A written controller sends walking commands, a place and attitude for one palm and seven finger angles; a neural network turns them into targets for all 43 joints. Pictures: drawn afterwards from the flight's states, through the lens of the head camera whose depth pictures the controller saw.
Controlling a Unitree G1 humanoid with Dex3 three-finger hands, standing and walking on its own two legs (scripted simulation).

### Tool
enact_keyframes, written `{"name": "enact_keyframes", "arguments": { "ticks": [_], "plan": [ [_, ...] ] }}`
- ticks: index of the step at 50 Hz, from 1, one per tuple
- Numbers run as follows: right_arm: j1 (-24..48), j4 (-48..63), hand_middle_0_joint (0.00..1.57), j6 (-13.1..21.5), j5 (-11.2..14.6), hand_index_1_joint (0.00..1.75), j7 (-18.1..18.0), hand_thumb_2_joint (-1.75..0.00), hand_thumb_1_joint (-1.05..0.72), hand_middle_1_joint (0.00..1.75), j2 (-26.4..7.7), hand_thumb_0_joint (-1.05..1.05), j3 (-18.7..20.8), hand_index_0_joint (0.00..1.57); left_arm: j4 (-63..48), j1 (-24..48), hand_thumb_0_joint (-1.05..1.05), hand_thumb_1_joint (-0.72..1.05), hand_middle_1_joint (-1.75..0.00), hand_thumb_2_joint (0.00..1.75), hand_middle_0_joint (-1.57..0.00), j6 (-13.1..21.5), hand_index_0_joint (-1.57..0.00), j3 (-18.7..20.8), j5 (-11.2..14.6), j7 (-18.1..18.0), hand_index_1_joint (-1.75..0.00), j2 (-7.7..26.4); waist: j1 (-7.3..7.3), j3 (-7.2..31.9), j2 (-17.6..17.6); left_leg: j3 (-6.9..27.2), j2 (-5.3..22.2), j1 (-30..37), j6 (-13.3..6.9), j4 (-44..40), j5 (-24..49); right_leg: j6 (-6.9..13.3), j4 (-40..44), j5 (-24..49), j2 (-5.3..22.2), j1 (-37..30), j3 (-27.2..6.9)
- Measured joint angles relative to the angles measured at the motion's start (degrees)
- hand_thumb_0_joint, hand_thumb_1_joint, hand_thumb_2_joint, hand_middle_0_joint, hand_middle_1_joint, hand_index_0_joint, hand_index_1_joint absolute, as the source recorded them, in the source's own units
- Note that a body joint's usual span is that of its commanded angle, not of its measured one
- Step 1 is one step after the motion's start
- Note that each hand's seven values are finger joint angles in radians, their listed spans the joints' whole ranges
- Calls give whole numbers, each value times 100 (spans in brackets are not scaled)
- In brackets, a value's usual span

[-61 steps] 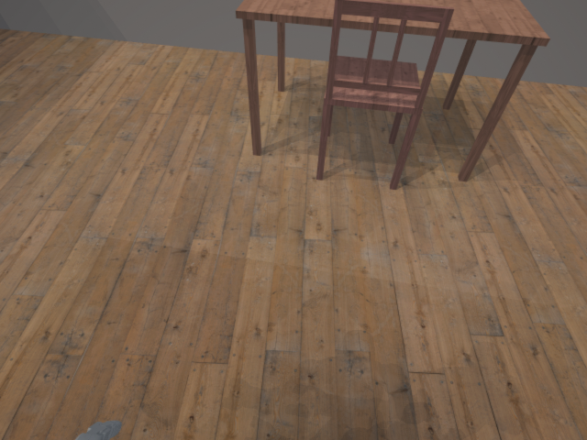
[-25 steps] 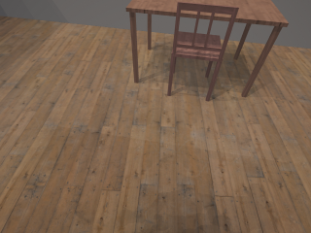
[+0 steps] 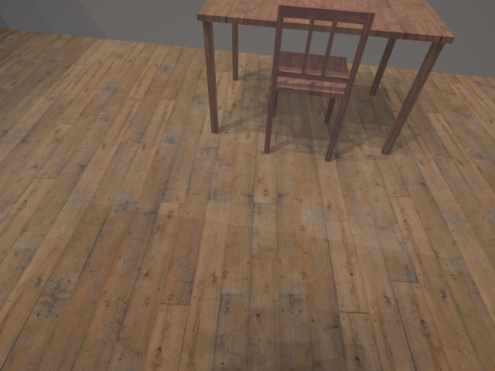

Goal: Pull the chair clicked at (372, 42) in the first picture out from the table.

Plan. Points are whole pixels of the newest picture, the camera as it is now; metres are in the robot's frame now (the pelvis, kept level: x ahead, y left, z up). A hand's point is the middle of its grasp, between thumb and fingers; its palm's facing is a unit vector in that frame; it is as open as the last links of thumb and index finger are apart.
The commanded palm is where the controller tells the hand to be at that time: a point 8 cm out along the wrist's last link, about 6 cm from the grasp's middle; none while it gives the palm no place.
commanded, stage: look at it before walking up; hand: left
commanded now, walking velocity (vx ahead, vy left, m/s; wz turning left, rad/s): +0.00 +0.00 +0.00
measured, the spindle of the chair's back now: (307, 47) +1.46 -0.20 -0.11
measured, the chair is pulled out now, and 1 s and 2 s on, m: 0.00 0.00 0.00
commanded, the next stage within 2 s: walk to a spot facing it in 0.22 s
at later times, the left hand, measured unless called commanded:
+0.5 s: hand out of the picture +0.07 +0.22 -0.17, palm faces -0.06 -0.96 -0.28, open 7.4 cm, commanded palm none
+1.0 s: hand (189, 369) +0.17 +0.12 -0.17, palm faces -0.20 -0.97 -0.16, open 7.4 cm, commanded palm none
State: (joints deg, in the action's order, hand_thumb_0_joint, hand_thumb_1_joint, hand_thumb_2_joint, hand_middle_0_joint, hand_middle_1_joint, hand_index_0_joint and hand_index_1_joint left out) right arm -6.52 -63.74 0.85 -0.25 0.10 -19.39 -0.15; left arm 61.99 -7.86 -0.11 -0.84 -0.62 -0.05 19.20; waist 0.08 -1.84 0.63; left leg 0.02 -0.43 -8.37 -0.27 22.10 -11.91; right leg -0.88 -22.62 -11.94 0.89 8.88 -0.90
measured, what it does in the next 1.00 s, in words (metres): walks ahead, turning right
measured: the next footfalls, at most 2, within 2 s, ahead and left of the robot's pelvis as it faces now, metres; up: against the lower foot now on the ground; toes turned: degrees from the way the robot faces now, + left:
left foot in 1.14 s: +0.43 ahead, +0.03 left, +0.00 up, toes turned -10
right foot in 1.74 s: +0.56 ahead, -0.28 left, +0.00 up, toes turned -42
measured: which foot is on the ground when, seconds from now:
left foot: down 0.00-0.68, up 0.70-1.00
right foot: down 0.00-1.00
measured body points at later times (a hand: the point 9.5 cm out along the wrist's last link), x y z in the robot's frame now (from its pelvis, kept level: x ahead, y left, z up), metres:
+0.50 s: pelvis +0.03 -0.01 -0.01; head +0.02 +0.00 +0.44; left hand +0.08 +0.27 -0.15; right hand +0.08 -0.29 -0.14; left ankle +0.00 +0.12 -0.74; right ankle +0.00 -0.13 -0.74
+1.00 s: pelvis +0.18 -0.05 +0.00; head +0.21 -0.06 +0.44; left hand +0.18 +0.17 -0.16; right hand +0.21 -0.31 -0.15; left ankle +0.30 +0.06 -0.69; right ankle +0.07 -0.13 -0.74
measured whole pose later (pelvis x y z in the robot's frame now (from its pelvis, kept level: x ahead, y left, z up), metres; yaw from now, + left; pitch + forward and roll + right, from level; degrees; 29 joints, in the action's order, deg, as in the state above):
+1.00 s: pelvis +0.18 -0.05 +0.00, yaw -15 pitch +1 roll -1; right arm -8.0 -56.5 1.2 -1.0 1.4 -11.6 2.7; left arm 61.5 -24.5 3.3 1.1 -1.4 -0.2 8.0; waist -1.4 -2.4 -0.2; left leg -3.9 7.0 -35.3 2.8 53.4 -11.1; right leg 2.3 -18.8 -18.0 -2.7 1.8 -1.3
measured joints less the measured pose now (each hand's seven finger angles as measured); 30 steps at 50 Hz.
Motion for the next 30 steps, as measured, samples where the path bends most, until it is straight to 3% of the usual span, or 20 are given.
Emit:
{"name": "enact_keyframes", "arguments": {
  "ticks": [20, 26, 30],
  "plan": [
    [-1, -26, 20, -35, -20, 30, -33, -90, -90, 30, 49, 0, -25, 21, 25, -72, 1, 90, -30, 90, -20, -33, -20, 19, 7, -38, -30, -24, -41, -10, -16, -39, 65, 25, 47, 23, -104, 34, -11, -76, -63, -5, -36],
    [-336, 196, 20, -85, -77, 30, -5, -90, -90, 30, 327, 0, 32, 20, -142, -601, 1, 90, -30, 90, -20, -206, -20, 108, -49, 106, -30, -258, -115, 202, 0, -359, 187, -44, 43, 514, -619, 146, -838, -865, -179, 342, -286],
    [-613, 325, 20, 45, -77, 30, -9, -90, -90, 30, 496, 0, 114, 21, -220, -890, 1, 90, -30, 90, -20, -246, -20, 192, -61, 203, -30, -462, -109, 102, -21, -698, 320, 164, 107, 542, -844, 121, -1991, -1458, -70, 905, 104]
  ]
}}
